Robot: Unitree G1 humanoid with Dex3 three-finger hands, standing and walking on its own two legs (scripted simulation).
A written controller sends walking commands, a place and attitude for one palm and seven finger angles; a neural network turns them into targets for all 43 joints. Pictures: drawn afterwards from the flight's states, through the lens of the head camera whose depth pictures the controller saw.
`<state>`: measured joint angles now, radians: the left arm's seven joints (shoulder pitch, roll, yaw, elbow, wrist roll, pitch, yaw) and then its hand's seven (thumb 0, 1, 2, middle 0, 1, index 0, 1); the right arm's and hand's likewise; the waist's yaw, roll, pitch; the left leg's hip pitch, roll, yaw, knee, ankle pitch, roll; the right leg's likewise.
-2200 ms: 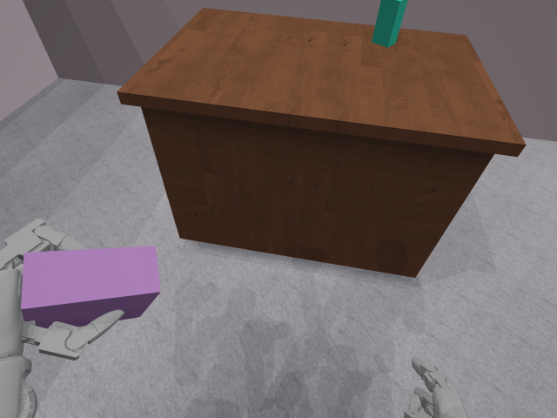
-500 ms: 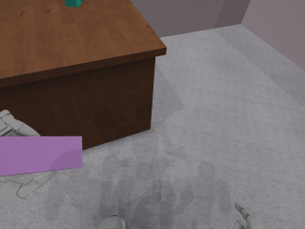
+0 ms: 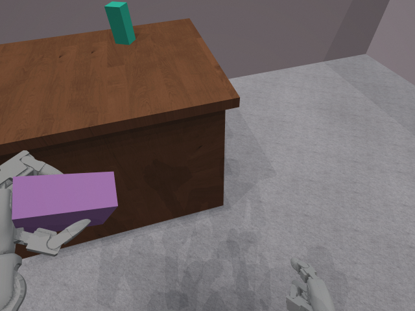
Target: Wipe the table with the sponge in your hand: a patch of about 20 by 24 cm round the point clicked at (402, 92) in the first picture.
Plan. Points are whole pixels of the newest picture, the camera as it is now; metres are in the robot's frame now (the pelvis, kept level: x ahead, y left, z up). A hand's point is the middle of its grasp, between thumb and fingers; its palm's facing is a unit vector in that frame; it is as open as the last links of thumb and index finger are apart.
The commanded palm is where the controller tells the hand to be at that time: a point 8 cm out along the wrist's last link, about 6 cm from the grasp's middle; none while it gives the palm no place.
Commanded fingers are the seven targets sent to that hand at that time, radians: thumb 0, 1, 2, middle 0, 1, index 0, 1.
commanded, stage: take the last steps up to it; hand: left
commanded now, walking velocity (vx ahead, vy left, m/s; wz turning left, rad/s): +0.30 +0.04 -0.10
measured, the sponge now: (80, 203) +0.23 +0.21 +0.16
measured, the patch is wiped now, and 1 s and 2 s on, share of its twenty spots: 0.00 0.00 0.00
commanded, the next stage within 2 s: come to a stop and stand still in 1.14 s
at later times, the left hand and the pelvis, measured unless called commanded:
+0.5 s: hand (114, 131) +0.36 +0.20 +0.18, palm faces +0.34 -0.84 -0.43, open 9.5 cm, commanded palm +0.30 +0.25 +0.19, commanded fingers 0.00 0.10 1.30 -1.20 -1.60 -1.20 -1.60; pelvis +0.12 -0.02 +0.00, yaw -4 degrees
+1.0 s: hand (145, 94) +0.48 +0.18 +0.18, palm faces +0.36 -0.83 -0.42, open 9.5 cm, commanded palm +0.42 +0.22 +0.19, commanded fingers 0.00 0.10 1.30 -1.20 -1.60 -1.20 -1.60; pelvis +0.24 -0.05 +0.00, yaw -4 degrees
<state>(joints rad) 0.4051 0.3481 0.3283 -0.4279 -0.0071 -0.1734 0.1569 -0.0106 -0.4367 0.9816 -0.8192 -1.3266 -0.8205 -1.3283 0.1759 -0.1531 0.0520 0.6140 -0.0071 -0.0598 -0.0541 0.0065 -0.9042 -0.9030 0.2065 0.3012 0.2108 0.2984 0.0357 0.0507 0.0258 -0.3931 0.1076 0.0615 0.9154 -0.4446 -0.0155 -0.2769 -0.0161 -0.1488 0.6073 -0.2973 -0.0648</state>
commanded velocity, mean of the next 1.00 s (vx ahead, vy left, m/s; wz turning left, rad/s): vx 0.27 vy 0.08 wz -0.01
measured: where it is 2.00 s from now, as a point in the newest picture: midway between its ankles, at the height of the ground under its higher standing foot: (235, 304)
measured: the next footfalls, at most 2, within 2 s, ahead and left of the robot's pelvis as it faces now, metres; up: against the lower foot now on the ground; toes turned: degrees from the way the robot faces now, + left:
left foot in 0.32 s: +0.20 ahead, +0.11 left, +0.00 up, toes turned +7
right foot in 0.60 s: +0.20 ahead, -0.16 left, +0.00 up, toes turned -12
